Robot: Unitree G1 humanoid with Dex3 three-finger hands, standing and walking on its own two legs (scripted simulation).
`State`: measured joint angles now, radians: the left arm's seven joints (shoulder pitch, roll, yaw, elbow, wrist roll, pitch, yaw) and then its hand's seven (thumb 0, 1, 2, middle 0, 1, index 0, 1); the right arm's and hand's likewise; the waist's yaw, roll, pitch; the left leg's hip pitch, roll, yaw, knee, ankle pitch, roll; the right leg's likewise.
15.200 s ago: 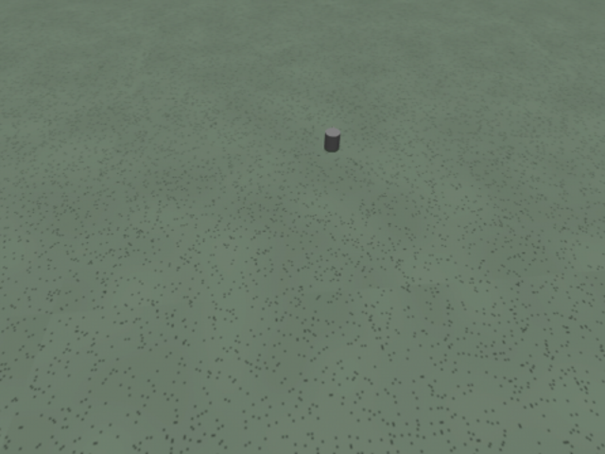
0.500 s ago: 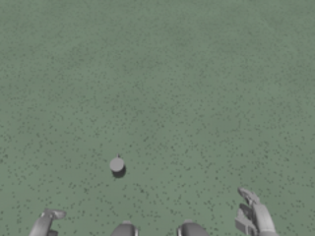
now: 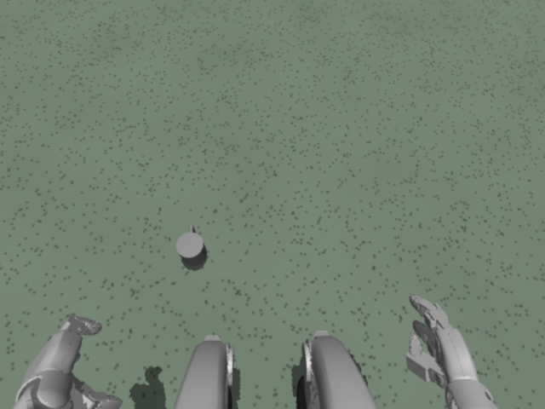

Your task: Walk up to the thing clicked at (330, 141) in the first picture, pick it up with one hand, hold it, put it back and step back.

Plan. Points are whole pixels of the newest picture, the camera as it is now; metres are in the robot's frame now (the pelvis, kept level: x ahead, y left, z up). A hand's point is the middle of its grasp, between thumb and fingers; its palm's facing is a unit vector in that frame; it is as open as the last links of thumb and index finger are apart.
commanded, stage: rise first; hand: left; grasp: from above
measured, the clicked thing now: (192, 244) +0.55 +0.21 -0.58
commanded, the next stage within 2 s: none
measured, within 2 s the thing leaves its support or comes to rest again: neither
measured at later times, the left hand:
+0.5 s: hand (135, 292) +0.35 +0.28 -0.32, palm faces -0.50 -0.20 -0.84, open 13.9 cm
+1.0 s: hand (152, 267) +0.42 +0.27 -0.40, palm faces -0.46 +0.01 -0.89, open 14.1 cm
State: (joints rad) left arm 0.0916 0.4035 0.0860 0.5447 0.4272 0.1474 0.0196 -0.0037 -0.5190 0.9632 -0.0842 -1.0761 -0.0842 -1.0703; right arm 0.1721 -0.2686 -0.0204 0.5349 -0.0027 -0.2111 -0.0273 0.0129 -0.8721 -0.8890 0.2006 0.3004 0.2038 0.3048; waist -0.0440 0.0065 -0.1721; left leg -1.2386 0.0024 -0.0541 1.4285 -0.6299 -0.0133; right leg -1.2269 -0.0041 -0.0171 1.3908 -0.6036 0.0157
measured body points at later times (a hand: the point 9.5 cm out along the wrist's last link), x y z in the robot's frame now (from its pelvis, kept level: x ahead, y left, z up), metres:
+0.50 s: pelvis -0.07 -0.01 -0.19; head +0.14 +0.01 +0.20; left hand +0.37 +0.29 -0.27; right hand +0.02 -0.28 -0.33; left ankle +0.02 +0.12 -0.59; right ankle +0.02 -0.13 -0.59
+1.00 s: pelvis -0.07 +0.01 -0.25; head +0.17 +0.06 +0.13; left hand +0.44 +0.27 -0.35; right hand -0.04 -0.27 -0.35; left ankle +0.02 +0.12 -0.59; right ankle +0.02 -0.13 -0.59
